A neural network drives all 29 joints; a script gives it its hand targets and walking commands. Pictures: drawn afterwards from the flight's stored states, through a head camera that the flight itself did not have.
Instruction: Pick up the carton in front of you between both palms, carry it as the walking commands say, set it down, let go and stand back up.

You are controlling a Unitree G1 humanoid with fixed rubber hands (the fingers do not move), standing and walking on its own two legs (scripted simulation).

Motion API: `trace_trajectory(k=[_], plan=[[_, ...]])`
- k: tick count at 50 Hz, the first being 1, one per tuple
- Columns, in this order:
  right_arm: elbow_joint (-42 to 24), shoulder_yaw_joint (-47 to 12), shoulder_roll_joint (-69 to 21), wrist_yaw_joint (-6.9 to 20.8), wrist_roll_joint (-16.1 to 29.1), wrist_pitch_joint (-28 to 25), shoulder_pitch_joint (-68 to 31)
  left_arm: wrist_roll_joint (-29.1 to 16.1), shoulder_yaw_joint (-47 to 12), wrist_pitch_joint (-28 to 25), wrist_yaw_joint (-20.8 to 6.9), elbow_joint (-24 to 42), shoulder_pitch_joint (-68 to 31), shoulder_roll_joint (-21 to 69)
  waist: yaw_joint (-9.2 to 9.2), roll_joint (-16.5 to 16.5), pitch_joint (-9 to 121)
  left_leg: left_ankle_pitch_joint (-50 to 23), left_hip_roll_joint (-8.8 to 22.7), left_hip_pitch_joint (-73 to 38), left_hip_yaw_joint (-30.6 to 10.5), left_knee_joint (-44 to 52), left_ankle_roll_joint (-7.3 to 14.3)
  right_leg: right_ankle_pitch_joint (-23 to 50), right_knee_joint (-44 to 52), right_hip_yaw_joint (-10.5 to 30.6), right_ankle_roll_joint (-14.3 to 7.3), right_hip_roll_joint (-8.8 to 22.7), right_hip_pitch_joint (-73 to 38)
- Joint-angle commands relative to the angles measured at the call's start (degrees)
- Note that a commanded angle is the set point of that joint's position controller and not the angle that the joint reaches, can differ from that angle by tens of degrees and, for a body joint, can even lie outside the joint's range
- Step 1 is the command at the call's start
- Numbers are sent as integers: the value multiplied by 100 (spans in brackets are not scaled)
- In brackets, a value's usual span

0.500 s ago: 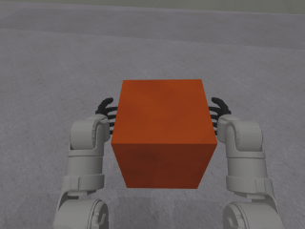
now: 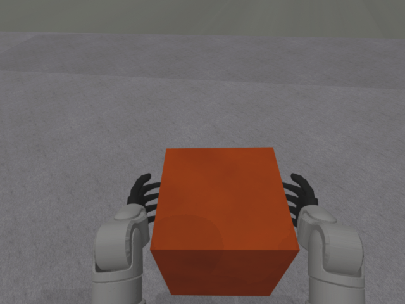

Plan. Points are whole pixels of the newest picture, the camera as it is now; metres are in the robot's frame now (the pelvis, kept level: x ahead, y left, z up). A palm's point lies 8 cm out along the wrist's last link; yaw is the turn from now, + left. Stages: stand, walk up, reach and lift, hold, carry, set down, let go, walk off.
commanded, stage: carry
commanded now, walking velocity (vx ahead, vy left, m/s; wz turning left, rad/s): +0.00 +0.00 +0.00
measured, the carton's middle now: (219, 224) +0.30 -0.01 +0.02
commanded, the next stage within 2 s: hold in 1.62 s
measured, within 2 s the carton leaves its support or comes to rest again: neither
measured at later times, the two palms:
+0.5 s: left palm (134, 179) +0.36 +0.17 +0.09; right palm (280, 175) +0.37 -0.13 +0.10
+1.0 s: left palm (132, 197) +0.33 +0.17 +0.07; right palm (280, 194) +0.34 -0.13 +0.07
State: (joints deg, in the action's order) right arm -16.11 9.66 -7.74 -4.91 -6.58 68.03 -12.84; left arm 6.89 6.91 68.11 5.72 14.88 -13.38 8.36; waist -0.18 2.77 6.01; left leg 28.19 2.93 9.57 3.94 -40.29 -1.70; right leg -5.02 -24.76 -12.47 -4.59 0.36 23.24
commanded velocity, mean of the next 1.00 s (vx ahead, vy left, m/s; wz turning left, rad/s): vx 0.00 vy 0.00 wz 0.00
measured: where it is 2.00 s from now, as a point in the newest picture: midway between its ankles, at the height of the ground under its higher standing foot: outside the picture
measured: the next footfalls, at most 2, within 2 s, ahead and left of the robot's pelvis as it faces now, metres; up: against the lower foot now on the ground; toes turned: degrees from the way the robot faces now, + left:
left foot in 0.14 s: +0.08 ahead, +0.13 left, +0.00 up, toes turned +2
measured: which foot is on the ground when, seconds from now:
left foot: up 0.00-0.12, down 0.14-1.00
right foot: down 0.00-1.00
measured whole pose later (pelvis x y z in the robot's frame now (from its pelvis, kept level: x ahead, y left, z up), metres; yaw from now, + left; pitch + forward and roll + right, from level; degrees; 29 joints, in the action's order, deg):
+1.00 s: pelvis +0.07 +0.02 +0.00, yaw +0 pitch +1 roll +0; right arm -4.4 6.8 -7.6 -3.2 -9.8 59.8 -8.6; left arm 9.7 6.7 60.3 2.9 4.6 -8.4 7.5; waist -0.1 0.1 8.7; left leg 18.2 2.3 13.1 8.0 -30.0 0.8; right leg -14.5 -30.0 -10.4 -0.7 4.0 16.8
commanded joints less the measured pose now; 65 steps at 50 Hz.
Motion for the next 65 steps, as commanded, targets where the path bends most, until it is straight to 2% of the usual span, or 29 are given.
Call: trace_trajectory(k=[1,2,3,4,6,7,8,9,10,11,13,15,19,22,28,37,43,52,65], plan=[[-407,-4419,-5113,1535,2433,244,-2732,-2226,-3882,112,-1543,196,-2253,5189,-46,-1159,2300,716,80,1751,-368,-663,-40,4427,361,2154,-674,2146,-3629],[-439,-4469,-5196,1541,2472,227,-2844,-2258,-3903,111,-1557,241,-2357,5294,1,-1018,2071,691,206,1480,-348,44,8,3454,570,1888,-475,1985,-3089],[-444,-4491,-5260,1537,2496,208,-2891,-2291,-3912,108,-1572,250,-2390,5360,2,-1053,1984,355,164,1063,-203,606,16,2636,712,1611,-293,1807,-2635],[-417,-4516,-5322,1526,2487,185,-2857,-2318,-3925,98,-1587,264,-2393,5397,-16,-1088,2006,-85,58,677,4,857,0,1980,790,1388,-199,1663,-2337],[-331,-4517,-5425,1512,2425,141,-2649,-2339,-3957,79,-1614,272,-2344,5381,20,-964,2038,-1172,114,102,239,1489,-42,1011,770,991,-46,1452,-1929],[-316,-4511,-5424,1512,2396,132,-2578,-2335,-3982,66,-1628,280,-2327,5367,21,-869,1957,-1709,195,-119,252,1769,-74,527,744,871,60,1316,-1718],[-294,-4508,-5428,1514,2361,127,-2561,-2328,-4009,64,-1647,324,-2381,5339,23,-796,1831,-1873,391,-111,110,1920,-95,-25,767,756,205,1191,-1616],[-315,-4485,-5381,1515,2349,149,-2640,-2330,-4018,68,-1656,267,-2436,5345,5,-662,1635,-2021,611,-144,-40,1970,-106,-37,598,747,302,1113,-1502],[-272,-4475,-5339,1518,2330,159,-2686,-2351,-4027,88,-1661,279,-2502,5301,-13,-436,1408,-2264,786,25,-123,1780,-52,357,417,709,363,1001,-1409],[-218,-4449,-5305,1517,2327,171,-2631,-2368,-4039,119,-1657,301,-2542,5212,-9,-256,1247,-2572,808,165,-103,1659,9,831,245,731,389,1023,-1427],[-25,-4349,-5172,1504,2293,204,-2383,-2343,-4018,185,-1629,204,-2415,5052,6,-209,1331,-3442,805,146,-98,1484,71,1724,-163,762,401,1048,-1542],[180,-4254,-5052,1489,2230,227,-2253,-2287,-3994,227,-1600,77,-2340,4924,1,-131,1518,-4324,771,19,-102,1276,89,2270,-462,736,401,1010,-1555],[338,-4198,-5121,1502,2191,209,-2274,-2278,-4004,220,-1600,-35,-2425,4986,8,-64,1577,-4968,752,-101,-112,1120,112,2210,-677,691,441,937,-1403],[159,-4255,-5244,1503,2278,164,-2502,-2367,-4072,180,-1601,131,-2664,5109,14,-77,1595,-4923,739,-103,-118,1066,160,2012,-713,699,442,927,-1388],[-155,-4347,-5269,1471,2355,152,-2534,-2393,-4099,157,-1575,348,-2592,5145,22,-196,1717,-4276,697,-52,-131,1015,221,1703,-746,736,391,953,-1474],[269,-4402,-5230,1537,2145,-57,-2351,-2136,-4095,-59,-1616,-94,-2337,5097,25,-239,1356,-3438,664,168,-167,1216,258,1123,-522,792,368,970,-1346],[574,-4263,-5156,1553,1878,-544,-2427,-1899,-3986,-559,-1645,-385,-2439,5026,15,-262,1099,-2557,624,315,-211,1474,315,484,-240,869,358,969,-1226],[1154,-3767,-4842,1542,1330,-1308,-2214,-1401,-3528,-1319,-1642,-937,-2252,4708,5,-262,1119,-2101,605,409,-226,1606,352,121,-86,892,337,952,-1188],[2822,-2586,-5037,1654,408,-2916,-2863,-439,-2314,-2934,-1743,-2644,-2879,4910,13,-265,1191,-1658,591,547,-280,1709,356,-278,6,923,330,936,-1136]])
